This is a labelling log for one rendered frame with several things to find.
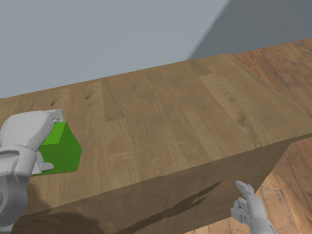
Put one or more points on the robot left forearm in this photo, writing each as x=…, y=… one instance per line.
x=16, y=166

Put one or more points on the robot right hand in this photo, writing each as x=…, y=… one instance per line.
x=252, y=206

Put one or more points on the robot right forearm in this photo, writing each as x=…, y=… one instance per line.
x=260, y=225

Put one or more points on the sponge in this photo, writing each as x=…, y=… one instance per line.
x=61, y=149

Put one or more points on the table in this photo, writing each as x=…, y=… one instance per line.
x=162, y=147

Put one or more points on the robot left hand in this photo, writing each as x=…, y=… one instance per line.
x=30, y=129

